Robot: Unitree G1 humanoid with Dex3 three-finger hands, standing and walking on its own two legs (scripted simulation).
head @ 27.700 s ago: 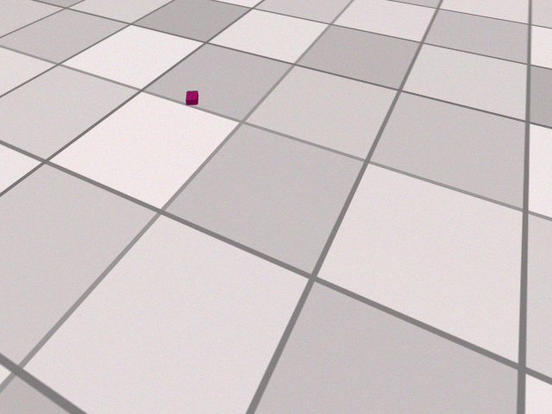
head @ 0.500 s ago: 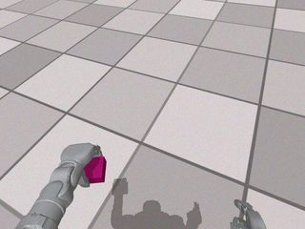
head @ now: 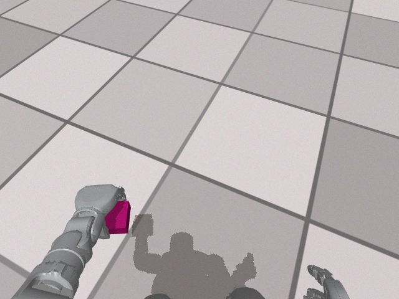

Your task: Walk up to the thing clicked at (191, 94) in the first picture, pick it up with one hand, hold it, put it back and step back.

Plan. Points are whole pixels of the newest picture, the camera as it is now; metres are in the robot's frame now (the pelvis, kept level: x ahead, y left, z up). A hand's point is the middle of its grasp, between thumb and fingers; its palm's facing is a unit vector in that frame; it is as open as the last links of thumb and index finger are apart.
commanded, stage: crouch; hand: left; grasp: from above
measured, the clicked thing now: (107, 217) +0.32 +0.23 -0.12
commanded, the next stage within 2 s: lower in 1.68 s
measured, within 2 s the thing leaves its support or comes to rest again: neither
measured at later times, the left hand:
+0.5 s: hand (125, 218) +0.39 +0.24 -0.33, palm faces -0.44 +0.01 -0.90, open 9.7 cm
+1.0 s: hand (134, 223) +0.42 +0.25 -0.50, palm faces -0.45 -0.03 -0.89, open 9.7 cm
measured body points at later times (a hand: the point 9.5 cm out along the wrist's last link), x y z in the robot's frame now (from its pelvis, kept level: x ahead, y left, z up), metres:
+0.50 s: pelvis -0.05 +0.01 -0.20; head +0.13 +0.03 +0.21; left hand +0.41 +0.24 -0.28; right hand -0.02 -0.26 -0.33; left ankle +0.01 +0.12 -0.71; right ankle +0.03 -0.14 -0.71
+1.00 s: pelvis -0.06 +0.01 -0.34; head +0.18 +0.05 +0.04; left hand +0.44 +0.25 -0.45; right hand -0.02 -0.28 -0.44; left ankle +0.01 +0.12 -0.71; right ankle +0.03 -0.14 -0.71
